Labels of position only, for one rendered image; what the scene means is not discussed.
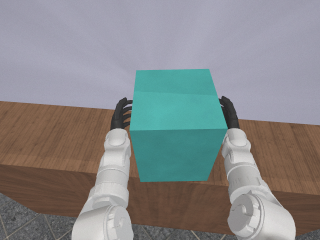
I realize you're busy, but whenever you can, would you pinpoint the left robot upper arm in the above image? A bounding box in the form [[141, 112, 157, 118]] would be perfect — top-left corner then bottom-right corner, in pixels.
[[72, 204, 134, 240]]

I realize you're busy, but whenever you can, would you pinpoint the robot left hand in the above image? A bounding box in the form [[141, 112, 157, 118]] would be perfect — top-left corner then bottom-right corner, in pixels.
[[110, 97, 133, 131]]

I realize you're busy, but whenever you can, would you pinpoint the carton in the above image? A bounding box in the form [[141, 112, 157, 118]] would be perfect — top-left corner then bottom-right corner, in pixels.
[[129, 69, 228, 182]]

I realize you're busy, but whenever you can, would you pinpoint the robot right forearm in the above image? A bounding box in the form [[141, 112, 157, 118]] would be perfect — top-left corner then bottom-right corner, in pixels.
[[221, 128, 284, 208]]

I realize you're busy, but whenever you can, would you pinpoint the robot right hand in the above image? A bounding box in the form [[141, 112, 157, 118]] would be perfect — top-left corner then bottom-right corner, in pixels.
[[219, 96, 240, 129]]

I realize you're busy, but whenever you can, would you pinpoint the robot left forearm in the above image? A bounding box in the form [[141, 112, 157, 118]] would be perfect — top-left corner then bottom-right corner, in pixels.
[[71, 128, 131, 240]]

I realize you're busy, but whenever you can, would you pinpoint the right robot upper arm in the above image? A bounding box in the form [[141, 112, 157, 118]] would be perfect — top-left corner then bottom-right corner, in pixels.
[[227, 193, 296, 240]]

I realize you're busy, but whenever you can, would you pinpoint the pedestal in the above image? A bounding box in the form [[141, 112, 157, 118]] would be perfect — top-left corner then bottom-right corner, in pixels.
[[0, 101, 320, 236]]

